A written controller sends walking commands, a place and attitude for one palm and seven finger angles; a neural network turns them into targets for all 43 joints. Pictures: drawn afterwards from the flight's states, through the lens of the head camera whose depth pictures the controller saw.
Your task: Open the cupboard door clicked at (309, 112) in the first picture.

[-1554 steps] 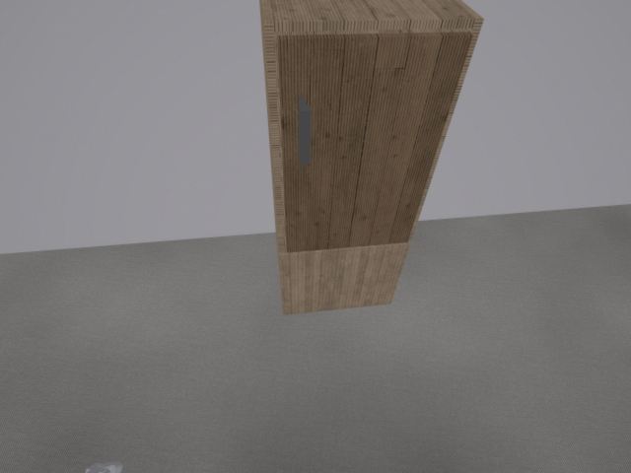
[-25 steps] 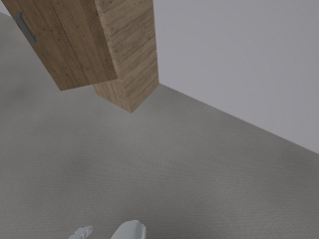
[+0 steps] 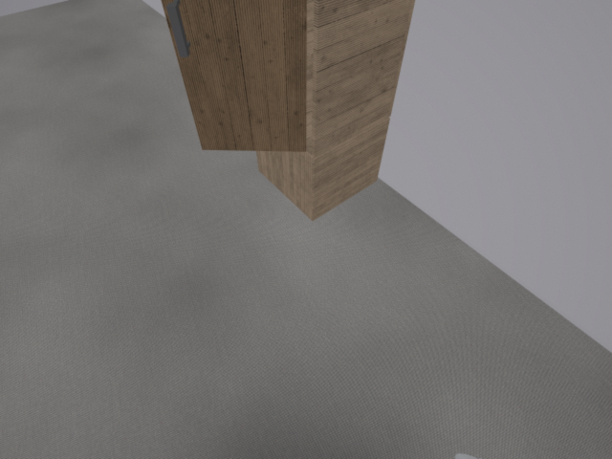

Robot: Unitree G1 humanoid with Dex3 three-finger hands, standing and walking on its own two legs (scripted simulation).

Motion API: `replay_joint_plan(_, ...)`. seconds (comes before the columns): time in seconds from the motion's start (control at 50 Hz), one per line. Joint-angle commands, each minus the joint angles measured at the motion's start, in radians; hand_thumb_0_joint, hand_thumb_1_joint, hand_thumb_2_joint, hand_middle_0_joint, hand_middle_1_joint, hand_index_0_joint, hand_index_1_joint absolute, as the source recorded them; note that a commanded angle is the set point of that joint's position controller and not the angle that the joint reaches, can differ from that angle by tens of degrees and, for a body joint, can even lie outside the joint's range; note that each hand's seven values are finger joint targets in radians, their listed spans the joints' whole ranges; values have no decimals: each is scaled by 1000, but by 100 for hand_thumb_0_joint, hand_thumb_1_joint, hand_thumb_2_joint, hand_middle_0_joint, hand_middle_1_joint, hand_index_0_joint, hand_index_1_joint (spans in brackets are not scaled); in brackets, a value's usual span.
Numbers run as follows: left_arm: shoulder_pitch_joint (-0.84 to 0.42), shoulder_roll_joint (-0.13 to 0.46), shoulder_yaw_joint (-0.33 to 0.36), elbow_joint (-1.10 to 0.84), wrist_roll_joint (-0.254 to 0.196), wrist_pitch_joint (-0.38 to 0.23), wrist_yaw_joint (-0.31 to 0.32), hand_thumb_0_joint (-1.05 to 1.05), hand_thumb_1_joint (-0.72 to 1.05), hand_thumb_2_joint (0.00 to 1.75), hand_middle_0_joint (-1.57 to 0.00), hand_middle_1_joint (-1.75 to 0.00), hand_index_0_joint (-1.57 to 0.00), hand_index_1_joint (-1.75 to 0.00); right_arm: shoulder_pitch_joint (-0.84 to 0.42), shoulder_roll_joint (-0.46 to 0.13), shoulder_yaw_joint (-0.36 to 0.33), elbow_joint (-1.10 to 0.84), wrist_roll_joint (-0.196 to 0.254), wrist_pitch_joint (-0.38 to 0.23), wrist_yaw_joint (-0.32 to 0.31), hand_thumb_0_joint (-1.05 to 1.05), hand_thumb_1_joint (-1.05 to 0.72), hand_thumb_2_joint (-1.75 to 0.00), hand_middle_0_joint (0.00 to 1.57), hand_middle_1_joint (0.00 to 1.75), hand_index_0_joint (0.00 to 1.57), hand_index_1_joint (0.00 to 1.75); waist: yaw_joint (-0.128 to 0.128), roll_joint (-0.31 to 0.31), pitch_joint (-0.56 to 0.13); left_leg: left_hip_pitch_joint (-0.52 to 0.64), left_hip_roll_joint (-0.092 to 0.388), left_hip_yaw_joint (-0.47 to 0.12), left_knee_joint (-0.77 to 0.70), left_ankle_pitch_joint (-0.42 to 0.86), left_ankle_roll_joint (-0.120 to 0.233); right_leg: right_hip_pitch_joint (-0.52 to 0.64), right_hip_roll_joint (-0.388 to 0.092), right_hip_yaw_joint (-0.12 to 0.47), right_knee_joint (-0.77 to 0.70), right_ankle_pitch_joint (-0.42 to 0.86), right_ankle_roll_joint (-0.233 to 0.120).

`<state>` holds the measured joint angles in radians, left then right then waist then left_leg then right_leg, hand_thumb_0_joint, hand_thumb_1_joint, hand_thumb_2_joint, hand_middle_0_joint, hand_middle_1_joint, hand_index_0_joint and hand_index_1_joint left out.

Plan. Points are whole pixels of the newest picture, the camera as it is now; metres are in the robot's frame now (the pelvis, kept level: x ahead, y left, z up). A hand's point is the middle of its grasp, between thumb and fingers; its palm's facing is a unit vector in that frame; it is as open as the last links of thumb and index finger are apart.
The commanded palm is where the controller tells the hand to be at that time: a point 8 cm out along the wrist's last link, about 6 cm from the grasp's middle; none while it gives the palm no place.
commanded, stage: take the last steps up to it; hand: left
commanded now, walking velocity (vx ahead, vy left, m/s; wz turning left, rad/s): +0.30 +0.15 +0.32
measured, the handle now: (180, 27) +1.06 +0.41 +0.05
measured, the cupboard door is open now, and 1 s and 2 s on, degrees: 50 50 50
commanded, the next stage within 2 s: come to a stop and stand still in 1.46 s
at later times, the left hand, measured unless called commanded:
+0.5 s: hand out of the picture -0.04 +0.22 -0.18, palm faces +0.26 -0.95 -0.15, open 7.4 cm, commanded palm none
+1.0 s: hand (170, 301) +0.38 +0.29 -0.16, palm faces +0.04 -0.98 -0.18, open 7.4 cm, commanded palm none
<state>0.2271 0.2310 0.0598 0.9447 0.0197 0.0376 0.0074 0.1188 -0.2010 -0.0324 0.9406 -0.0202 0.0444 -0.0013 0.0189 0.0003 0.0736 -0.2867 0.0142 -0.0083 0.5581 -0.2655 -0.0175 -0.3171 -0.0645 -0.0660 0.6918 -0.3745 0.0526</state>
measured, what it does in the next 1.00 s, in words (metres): walks ahead: right foot, then left foot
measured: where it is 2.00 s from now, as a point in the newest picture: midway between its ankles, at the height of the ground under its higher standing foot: (267, 354)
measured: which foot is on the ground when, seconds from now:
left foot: down 0.00-0.02, up 0.04-0.44, down 0.46-1.00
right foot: up 0.00-0.00, down 0.02-0.46, up 0.48-0.98, down 1.00-1.00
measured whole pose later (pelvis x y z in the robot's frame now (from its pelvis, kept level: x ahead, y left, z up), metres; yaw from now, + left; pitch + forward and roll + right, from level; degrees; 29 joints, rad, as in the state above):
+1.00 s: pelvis +0.25 +0.11 -0.01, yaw +6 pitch +0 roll +1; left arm 0.05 0.16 0.04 0.96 0.03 -0.02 -0.02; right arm 0.49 -0.12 -0.01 1.17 -0.02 -0.05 -0.02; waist -0.07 0.00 0.07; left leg 0.03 -0.01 0.18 0.44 -0.45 0.02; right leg -0.40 -0.05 -0.11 0.60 -0.20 -0.06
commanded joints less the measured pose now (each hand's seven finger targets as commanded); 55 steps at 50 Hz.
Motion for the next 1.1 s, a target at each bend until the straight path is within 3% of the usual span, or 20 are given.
replay_joint_plan(0.0,163,195,38,-19,17,-53,13,0,90,90,-20,-30,-20,-30,-7,-73,-36,-86,13,-17,6,0,-90,-90,20,30,20,30,40,-276,-72,-278,-67,34,214,-268,1,281,-309,402,-478,-39,-119)
replay_joint_plan(0.02,171,214,38,-32,12,-55,12,0,90,90,-20,-30,-20,-30,-60,-118,-47,-98,2,-9,11,0,-90,-90,20,30,20,30,75,-262,-33,-302,-42,-29,432,-335,4,167,-412,502,-548,-154,-200)
replay_joint_plan(0.04,131,190,38,-32,9,-60,15,0,90,90,-20,-30,-20,-30,-78,-124,-55,-92,-2,-7,14,0,-90,-90,20,30,20,30,49,-269,23,-350,-13,-73,557,-248,10,118,-387,523,-565,-196,-203)
replay_joint_plan(0.08,61,124,25,-42,4,-74,9,0,90,90,-20,-30,-20,-30,-20,-117,-58,-46,-5,-12,27,0,-90,-90,20,30,20,30,2,-172,22,-353,23,-62,632,-76,-4,136,-297,306,-528,-96,-154)
replay_joint_plan(0.14,112,88,24,-14,4,-96,11,0,90,90,-20,-30,-20,-30,-9,-78,-51,-20,-5,-15,40,0,-90,-90,20,30,20,30,15,-150,-19,-350,37,-13,571,-3,-25,228,-269,150,-504,93,-130)
replay_joint_plan(0.28,240,96,29,82,13,-106,9,0,90,90,-20,-30,-20,-30,-89,-38,-34,-33,0,-29,51,0,-90,-90,20,30,20,30,64,-176,2,-346,45,69,289,-31,-29,330,-312,69,-491,231,-153)
replay_joint_plan(0.38,173,123,39,96,15,-95,6,0,90,90,-20,-30,-20,-30,-7,-31,-26,-12,4,-55,52,0,-90,-90,20,30,20,30,11,-194,-6,-39,2,146,14,-24,4,172,-293,-13,-402,186,-124)
replay_joint_plan(0.42,131,90,34,84,11,-84,-2,0,90,90,-20,-30,-20,-30,209,-110,-45,53,-1,-70,34,0,-90,-90,20,30,20,30,-90,-16,-76,299,6,139,-111,-34,21,-14,-205,-106,-165,94,-77)
replay_joint_plan(0.44,144,13,24,59,2,-77,-10,0,90,90,-20,-30,-20,-30,351,-221,-77,87,-17,-79,17,0,-90,-90,20,30,20,30,-140,278,-149,456,255,-223,-197,-111,105,-220,-63,-178,153,-132,-26)
replay_joint_plan(0.46,66,-14,7,8,4,-76,-6,0,90,90,-20,-30,-20,-30,448,-264,-84,111,-15,-69,-5,0,-90,-90,20,30,20,30,-170,296,-139,442,368,-385,-330,-149,184,-354,-2,-88,374,-268,-34)
replay_joint_plan(0.48,18,-18,3,-1,8,-77,1,0,90,90,-20,-30,-20,-30,396,-240,-76,110,-13,-72,-14,0,-90,-90,20,30,20,30,-146,259,-123,376,386,-399,-347,-205,210,-402,-36,-2,512,-214,-63)
replay_joint_plan(0.52,2,-2,10,32,7,-75,-12,0,90,90,-20,-30,-20,-30,256,-135,-48,65,-8,-83,-20,0,-90,-90,20,30,20,30,-81,168,-27,203,326,-270,-371,-142,191,-384,-91,48,561,-24,-67)
replay_joint_plan(0.66,27,-22,6,53,7,-51,-21,0,90,90,-20,-30,-20,-30,275,-59,-20,102,1,-124,-25,0,-90,-90,20,30,20,30,-7,68,-7,216,246,-18,-396,329,186,-323,-70,36,387,168,-39)
replay_joint_plan(0.88,-223,-30,-9,-54,2,-59,-28,0,90,90,-20,-30,-20,-30,415,-63,-6,190,-15,-117,-30,0,-90,-90,20,30,20,30,-63,57,58,281,258,39,-317,525,174,-210,-12,-32,2,156,-86)
replay_joint_plan(0.94,-19,2,3,1,3,-77,-22,0,90,90,-20,-30,-20,-30,389,-80,-8,202,-6,-112,-30,0,-90,-90,20,30,20,30,35,50,-49,246,200,89,-57,743,124,105,62,-83,-141,190,-123)
replay_joint_plan(0.96,133,51,21,47,5,-90,-15,0,90,90,-20,-30,-20,-30,368,-70,-8,190,7,-117,-25,0,-90,-90,20,30,20,30,96,7,-138,66,153,113,148,659,87,393,-10,19,-157,273,-168)
replay_joint_plan(0.98,294,150,49,93,5,-99,-3,0,90,90,-20,-30,-20,-30,374,-39,-11,161,22,-124,-20,0,-90,-90,20,30,20,30,133,-167,-250,-203,12,186,456,161,34,651,-290,393,-227,425,-288)
replay_joint_plan(1.0,311,174,53,103,-13,-98,3,0,90,90,-20,-30,-20,-30,322,-44,-14,131,25,-117,-21,0,-90,-90,20,30,20,30,126,-206,-250,-305,-30,101,728,-336,24,614,-434,574,-339,549,-377)
replay_joint_plan(1.04,136,97,34,61,-14,-96,15,0,90,90,-20,-30,-20,-30,196,-11,-22,98,13,-104,-15,0,-90,-90,20,30,20,30,64,-65,-70,-364,73,-21,739,-175,30,347,-350,384,-390,449,-310)
replay_joint_plan(1.08,57,19,11,50,-6,-108,15,0,90,90,-20,-30,-20,-30,242,30,-15,120,-1,-80,-7,0,-90,-90,20,30,20,30,-9,-88,-38,-259,109,-5,610,-91,10,156,-271,209,-453,379,-240)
